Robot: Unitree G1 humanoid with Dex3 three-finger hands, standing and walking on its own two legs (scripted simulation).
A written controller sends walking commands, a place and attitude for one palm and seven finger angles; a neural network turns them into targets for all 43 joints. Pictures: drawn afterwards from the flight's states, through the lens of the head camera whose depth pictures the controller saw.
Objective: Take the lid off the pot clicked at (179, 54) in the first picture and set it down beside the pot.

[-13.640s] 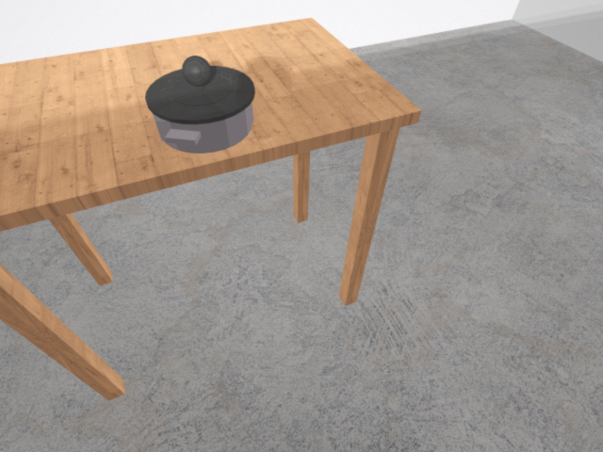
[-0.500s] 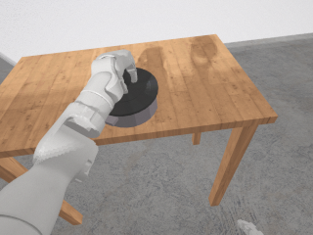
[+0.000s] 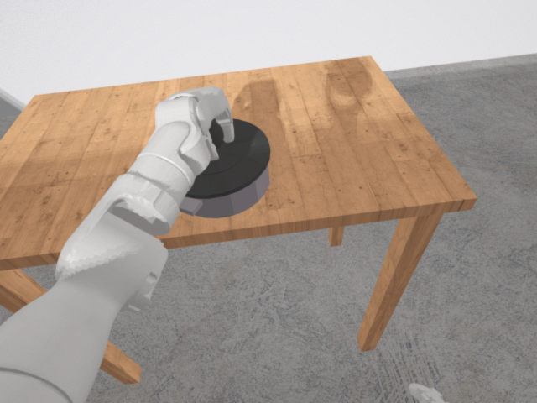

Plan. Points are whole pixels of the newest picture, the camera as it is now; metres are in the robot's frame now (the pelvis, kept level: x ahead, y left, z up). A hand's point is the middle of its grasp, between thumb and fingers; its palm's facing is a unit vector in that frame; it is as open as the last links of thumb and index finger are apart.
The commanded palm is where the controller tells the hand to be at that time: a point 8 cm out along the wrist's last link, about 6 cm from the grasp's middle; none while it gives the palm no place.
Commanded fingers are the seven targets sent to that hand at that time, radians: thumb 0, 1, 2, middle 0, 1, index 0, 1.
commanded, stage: lift the lid straight up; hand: left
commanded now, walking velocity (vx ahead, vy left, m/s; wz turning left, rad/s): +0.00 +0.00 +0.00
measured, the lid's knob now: (208, 135) +0.49 +0.09 +0.17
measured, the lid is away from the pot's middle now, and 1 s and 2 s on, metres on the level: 0.01 0.00 0.01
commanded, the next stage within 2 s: none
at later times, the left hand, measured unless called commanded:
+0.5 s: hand (201, 130) +0.45 +0.09 +0.21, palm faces -0.30 -0.10 -0.95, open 6.9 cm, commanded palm +0.44 +0.10 +0.27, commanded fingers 0.00 0.84 0.77 -0.86 -1.07 -0.84 -1.06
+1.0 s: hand (196, 100) +0.46 +0.09 +0.25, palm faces -0.25 -0.12 -0.96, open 6.9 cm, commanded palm +0.44 +0.11 +0.32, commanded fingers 0.00 0.84 0.77 -0.86 -1.07 -0.84 -1.06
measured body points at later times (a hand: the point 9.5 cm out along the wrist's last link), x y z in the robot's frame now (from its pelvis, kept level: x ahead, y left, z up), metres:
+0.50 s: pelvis -0.01 +0.00 +0.00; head -0.01 -0.04 +0.45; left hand +0.46 +0.09 +0.26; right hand +0.13 -0.24 -0.13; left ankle -0.02 +0.10 -0.74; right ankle -0.03 -0.13 -0.74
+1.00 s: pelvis -0.01 +0.00 +0.00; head -0.01 -0.04 +0.45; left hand +0.47 +0.09 +0.30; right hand +0.11 -0.25 -0.13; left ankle -0.02 +0.10 -0.74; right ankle -0.03 -0.13 -0.74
